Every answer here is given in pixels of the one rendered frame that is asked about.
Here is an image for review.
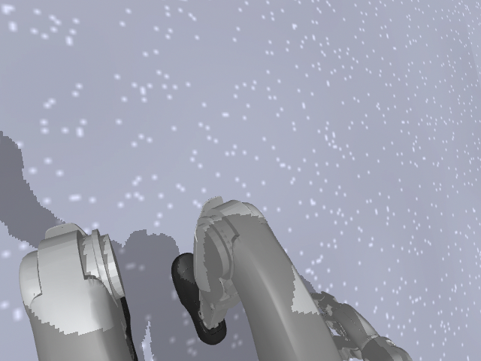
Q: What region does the right robot foot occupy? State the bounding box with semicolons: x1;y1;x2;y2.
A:
171;253;226;345

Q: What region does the right robot hand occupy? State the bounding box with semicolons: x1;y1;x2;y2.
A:
310;291;380;361

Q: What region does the left robot foot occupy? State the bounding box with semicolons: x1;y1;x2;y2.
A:
120;296;138;361

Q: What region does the right robot arm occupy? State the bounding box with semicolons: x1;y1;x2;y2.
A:
362;336;412;361

